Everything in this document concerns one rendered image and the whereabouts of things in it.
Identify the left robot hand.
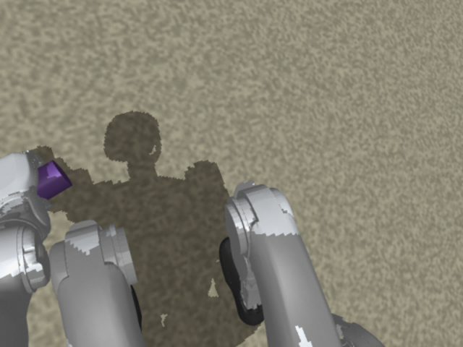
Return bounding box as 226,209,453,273
0,150,54,211

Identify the can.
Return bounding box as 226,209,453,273
37,160,72,200

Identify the right robot hand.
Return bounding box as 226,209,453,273
331,313,385,347

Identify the left robot arm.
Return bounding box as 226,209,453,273
0,192,51,347

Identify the left robot foot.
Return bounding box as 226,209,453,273
130,285,142,332

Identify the right robot foot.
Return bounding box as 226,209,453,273
219,237,264,326

